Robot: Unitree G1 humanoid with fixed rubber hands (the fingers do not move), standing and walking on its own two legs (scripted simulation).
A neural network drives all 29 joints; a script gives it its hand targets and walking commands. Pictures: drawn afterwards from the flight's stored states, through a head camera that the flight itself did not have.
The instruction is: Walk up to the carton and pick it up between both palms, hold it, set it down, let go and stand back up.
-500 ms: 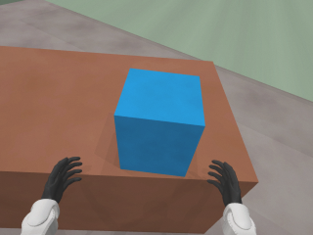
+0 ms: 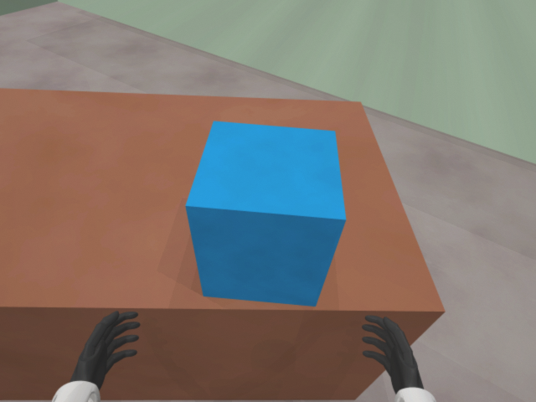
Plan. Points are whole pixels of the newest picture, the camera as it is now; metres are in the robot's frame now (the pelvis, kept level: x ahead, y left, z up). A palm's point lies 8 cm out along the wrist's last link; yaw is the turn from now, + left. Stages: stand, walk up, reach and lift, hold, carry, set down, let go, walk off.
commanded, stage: set down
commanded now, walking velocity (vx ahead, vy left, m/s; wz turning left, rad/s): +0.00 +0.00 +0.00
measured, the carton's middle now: (266, 217) +0.42 +0.01 +0.03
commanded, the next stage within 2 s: let go in 0.48 s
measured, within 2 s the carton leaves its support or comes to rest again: neither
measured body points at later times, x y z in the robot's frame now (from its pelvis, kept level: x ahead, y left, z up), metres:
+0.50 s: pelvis -0.01 +0.00 +0.00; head -0.02 +0.00 +0.45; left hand +0.17 +0.22 -0.07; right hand +0.16 -0.23 -0.07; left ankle -0.01 +0.12 -0.75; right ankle -0.02 -0.13 -0.75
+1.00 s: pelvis +0.00 -0.01 +0.00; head -0.01 -0.01 +0.45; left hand +0.17 +0.21 -0.08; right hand +0.17 -0.24 -0.08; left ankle -0.01 +0.12 -0.75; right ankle -0.02 -0.13 -0.75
